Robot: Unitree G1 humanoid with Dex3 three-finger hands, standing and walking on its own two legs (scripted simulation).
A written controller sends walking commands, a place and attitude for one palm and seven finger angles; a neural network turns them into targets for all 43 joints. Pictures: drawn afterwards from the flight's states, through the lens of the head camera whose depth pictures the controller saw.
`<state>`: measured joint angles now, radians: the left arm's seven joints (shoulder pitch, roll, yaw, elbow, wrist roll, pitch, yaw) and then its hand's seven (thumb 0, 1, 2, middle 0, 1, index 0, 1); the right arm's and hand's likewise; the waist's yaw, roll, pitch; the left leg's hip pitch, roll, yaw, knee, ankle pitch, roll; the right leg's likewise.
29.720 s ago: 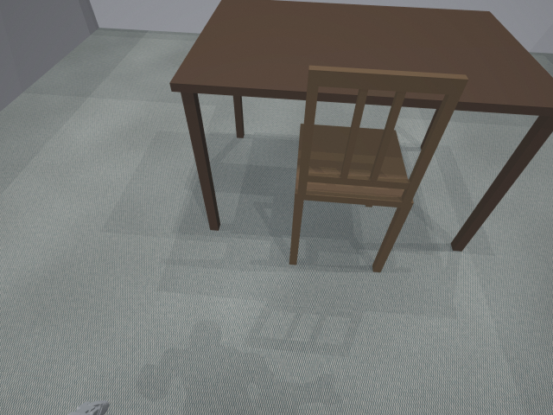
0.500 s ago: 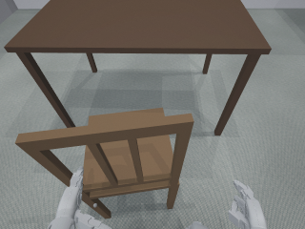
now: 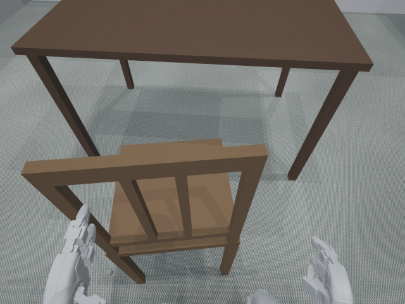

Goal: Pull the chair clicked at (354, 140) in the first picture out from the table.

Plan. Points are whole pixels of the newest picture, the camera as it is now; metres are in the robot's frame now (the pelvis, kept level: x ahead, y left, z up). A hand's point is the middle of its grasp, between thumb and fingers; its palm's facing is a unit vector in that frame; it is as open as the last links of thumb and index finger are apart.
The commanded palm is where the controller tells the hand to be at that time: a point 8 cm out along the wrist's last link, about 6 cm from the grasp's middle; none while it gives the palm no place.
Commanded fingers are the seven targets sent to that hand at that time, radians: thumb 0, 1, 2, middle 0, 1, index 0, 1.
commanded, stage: draw the hand back to the body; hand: left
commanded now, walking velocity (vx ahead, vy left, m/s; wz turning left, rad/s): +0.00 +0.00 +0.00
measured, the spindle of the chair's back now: (142, 212) +0.31 +0.15 -0.03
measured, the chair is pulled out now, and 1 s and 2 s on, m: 0.40 0.40 0.40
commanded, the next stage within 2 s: step back with the hand held close in 1.38 s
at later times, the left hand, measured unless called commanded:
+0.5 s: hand (54, 258) +0.17 +0.22 +0.11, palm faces +0.29 -0.87 -0.39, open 16.0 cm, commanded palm +0.14 +0.26 +0.15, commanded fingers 0.00 0.03 0.48 -0.08 -0.12 -0.08 -0.12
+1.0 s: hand (2, 187) +0.22 +0.26 +0.22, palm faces +0.47 -0.76 -0.44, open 9.5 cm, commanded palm +0.18 +0.30 +0.24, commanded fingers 0.00 0.90 0.90 -0.20 -0.30 -0.20 -0.30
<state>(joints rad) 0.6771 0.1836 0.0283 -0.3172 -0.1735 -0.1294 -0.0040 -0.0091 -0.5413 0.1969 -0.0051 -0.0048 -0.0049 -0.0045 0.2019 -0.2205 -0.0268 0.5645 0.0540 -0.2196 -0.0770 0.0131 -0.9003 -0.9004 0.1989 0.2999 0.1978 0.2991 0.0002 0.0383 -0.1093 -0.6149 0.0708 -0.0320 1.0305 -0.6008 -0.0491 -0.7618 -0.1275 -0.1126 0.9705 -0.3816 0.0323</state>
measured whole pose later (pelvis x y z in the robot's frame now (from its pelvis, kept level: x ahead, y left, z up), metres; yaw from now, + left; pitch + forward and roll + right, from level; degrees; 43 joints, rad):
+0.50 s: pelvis +0.01 +0.00 +0.03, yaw -1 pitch +2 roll -1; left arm 0.69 0.29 0.14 -0.42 -0.07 0.00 0.16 -0.01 -0.29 0.32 -0.04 -0.06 -0.06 -0.06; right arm 0.21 -0.24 -0.02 0.58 0.05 -0.14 -0.12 0.01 -0.90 -0.90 0.20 0.30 0.20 0.30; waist 0.04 0.09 -0.04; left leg -0.32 0.08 -0.01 0.80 -0.52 -0.05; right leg -0.47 -0.11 -0.11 0.76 -0.31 0.04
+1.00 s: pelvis +0.03 +0.00 +0.06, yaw -2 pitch -2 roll -1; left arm 0.52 0.33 0.32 -0.48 -0.05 -0.03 0.19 0.01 0.58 0.74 -0.16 -0.24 -0.17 -0.24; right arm 0.17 -0.24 -0.02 0.66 0.03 -0.13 -0.08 0.01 -0.90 -0.90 0.20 0.30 0.20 0.30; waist 0.08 0.11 0.02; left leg -0.06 0.08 0.03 0.50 -0.41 -0.04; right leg -0.25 -0.08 -0.11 0.51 -0.23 0.04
